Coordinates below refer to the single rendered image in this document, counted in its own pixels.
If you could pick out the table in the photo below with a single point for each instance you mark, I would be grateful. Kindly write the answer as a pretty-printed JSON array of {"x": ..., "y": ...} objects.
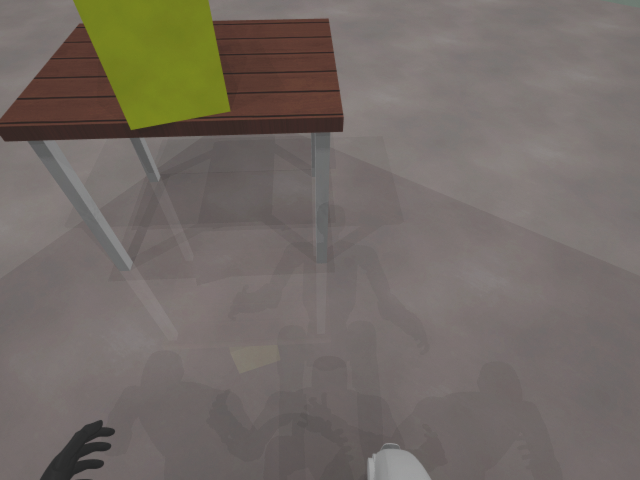
[{"x": 280, "y": 77}]

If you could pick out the left robot hand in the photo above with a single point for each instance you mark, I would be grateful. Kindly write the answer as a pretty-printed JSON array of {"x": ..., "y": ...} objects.
[{"x": 66, "y": 463}]

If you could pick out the right robot thigh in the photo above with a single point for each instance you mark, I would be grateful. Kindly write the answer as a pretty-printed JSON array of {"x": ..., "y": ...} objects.
[{"x": 395, "y": 464}]

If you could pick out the carton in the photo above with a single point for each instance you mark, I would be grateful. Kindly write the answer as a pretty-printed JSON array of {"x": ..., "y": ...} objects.
[{"x": 160, "y": 56}]

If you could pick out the right robot shin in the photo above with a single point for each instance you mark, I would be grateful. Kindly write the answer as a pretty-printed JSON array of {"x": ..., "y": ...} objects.
[{"x": 390, "y": 446}]

